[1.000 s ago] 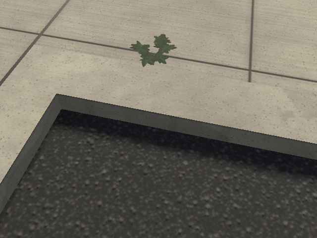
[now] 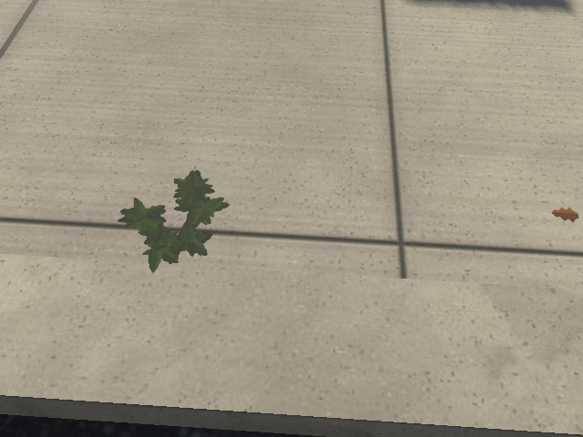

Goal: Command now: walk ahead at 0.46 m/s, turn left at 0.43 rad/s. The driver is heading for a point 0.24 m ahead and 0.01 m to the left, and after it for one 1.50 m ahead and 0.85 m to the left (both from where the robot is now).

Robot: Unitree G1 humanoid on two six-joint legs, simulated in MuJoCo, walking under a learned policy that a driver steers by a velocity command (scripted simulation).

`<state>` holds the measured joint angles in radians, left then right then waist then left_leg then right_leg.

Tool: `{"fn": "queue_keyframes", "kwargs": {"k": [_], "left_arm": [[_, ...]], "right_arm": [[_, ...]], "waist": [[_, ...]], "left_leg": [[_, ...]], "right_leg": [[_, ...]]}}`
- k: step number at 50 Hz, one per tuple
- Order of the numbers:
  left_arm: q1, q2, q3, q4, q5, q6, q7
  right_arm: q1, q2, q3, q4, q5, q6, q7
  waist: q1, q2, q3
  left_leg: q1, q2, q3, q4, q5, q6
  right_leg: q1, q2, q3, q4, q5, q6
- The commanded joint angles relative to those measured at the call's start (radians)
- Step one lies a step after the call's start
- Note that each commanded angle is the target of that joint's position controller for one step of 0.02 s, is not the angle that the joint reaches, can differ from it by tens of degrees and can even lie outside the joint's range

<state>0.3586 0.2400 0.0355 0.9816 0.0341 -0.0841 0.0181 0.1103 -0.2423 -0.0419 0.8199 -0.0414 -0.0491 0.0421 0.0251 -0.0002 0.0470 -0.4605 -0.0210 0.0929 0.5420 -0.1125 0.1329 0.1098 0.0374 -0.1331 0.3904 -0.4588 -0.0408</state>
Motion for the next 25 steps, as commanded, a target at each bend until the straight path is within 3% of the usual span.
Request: {"fn": "queue_keyframes", "kwargs": {"k": [1,2,3,4,5,6,7,10,12,15,21,23,25], "left_arm": [[0.042,0.078,0.007,-0.122,-0.038,-0.016,-0.006],[-0.017,0.14,0.021,-0.116,-0.013,-0.021,-0.004],[-0.058,0.126,0.015,-0.135,-0.018,-0.024,-0.008],[-0.081,0.116,0.01,-0.137,-0.018,-0.027,-0.006],[-0.092,0.112,0.011,-0.137,-0.011,-0.015,-0.003],[-0.084,0.109,0.009,-0.144,0.004,0.006,-0.003],[-0.069,0.101,0.008,-0.141,0.012,0.027,-0.004],[-0.064,0.09,0.003,-0.155,0.007,0.057,-0.006],[-0.11,0.094,0.003,-0.174,0.006,0.065,-0.004],[-0.172,0.103,0.004,-0.197,-0.001,0.074,0.0],[-0.249,0.122,0.003,-0.229,-0.016,0.077,0.02],[-0.237,0.124,0.001,-0.237,-0.025,0.072,0.027],[-0.179,0.132,0.003,-0.227,-0.031,0.065,0.031]], "right_arm": [[0.385,-0.315,-0.098,0.027,-0.024,-0.012,-0.027],[0.337,-0.278,-0.092,0.029,0.031,-0.005,-0.018],[0.255,-0.26,-0.087,0.012,0.042,-0.003,-0.02],[0.21,-0.19,-0.069,0.004,0.04,-0.002,-0.021],[0.18,-0.154,-0.058,0.0,0.044,0.001,-0.025],[0.159,-0.131,-0.048,-0.001,0.05,0.003,-0.029],[0.154,-0.136,-0.046,-0.004,0.047,0.0,-0.03],[0.168,-0.191,-0.059,-0.009,0.038,-0.003,-0.03],[0.183,-0.195,-0.061,-0.014,0.036,0.009,-0.034],[0.209,-0.194,-0.063,-0.023,0.036,0.026,-0.044],[0.224,-0.202,-0.07,-0.043,0.014,0.057,-0.06],[0.211,-0.2,-0.071,-0.051,0.012,0.066,-0.063],[0.161,-0.204,-0.072,-0.065,0.019,0.07,-0.061]], "waist": [[-0.127,0.249,-0.31],[-0.119,0.14,-0.352],[-0.082,0.074,-0.221],[-0.064,-0.009,-0.134],[-0.039,-0.029,-0.077],[-0.012,-0.009,-0.065],[-0.001,0.007,-0.078],[0.011,0.033,-0.118],[-0.005,0.053,-0.126],[-0.035,0.081,-0.136],[-0.069,0.095,-0.089],[-0.061,0.108,-0.082],[-0.028,0.119,-0.07]], "left_leg": [[0.73,0.344,-0.597,-0.092,0.164,0.269],[0.741,0.376,-0.761,-0.18,0.404,0.293],[0.617,0.357,-0.572,-0.163,0.545,0.267],[0.503,0.312,-0.469,-0.176,0.658,0.229],[0.414,0.261,-0.393,-0.198,0.684,0.188],[0.346,0.218,-0.339,-0.22,0.698,0.161],[0.318,0.2,-0.314,-0.221,0.734,0.147],[0.298,0.159,-0.271,-0.203,0.83,0.13],[0.303,0.138,-0.271,-0.189,0.806,0.101],[0.326,0.132,-0.311,-0.169,0.718,0.066],[0.383,0.166,-0.454,-0.108,0.649,0.085],[0.408,0.176,-0.507,-0.076,0.697,0.083],[0.378,0.148,-0.542,-0.05,0.647,0.046]], "right_leg": [[-0.591,-0.006,-0.039,0.957,0.301,0.015],[-0.704,0.031,0.161,1.066,-0.024,0.012],[-0.736,-0.039,0.193,1.045,0.049,0.012],[-0.72,-0.073,0.184,0.973,0.089,0.02],[-0.694,-0.093,0.18,0.906,0.094,0.03],[-0.648,-0.102,0.177,0.851,0.097,0.046],[-0.613,-0.096,0.17,0.816,0.096,0.061],[-0.608,-0.079,0.144,0.721,0.137,0.092],[-0.629,-0.075,0.138,0.646,0.186,0.102],[-0.642,-0.069,0.147,0.567,0.245,0.108],[-0.642,-0.035,0.178,0.456,0.155,0.092],[-0.601,-0.021,0.19,0.384,0.113,0.075],[-0.477,-0.004,0.195,0.213,0.128,0.059]]}}
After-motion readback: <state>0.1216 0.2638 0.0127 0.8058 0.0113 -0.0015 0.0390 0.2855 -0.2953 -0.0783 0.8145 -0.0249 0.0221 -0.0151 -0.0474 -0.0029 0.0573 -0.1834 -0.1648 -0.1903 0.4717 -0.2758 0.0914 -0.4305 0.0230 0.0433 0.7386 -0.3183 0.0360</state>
